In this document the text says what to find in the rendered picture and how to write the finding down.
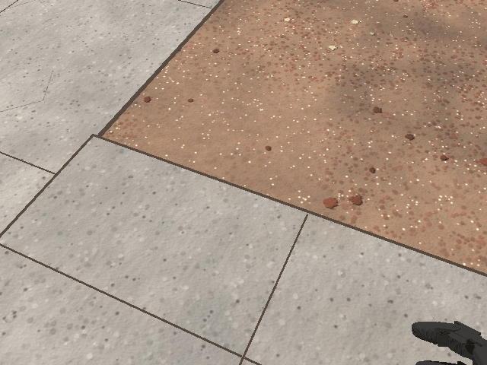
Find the robot right hand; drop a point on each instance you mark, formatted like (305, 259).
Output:
(460, 338)

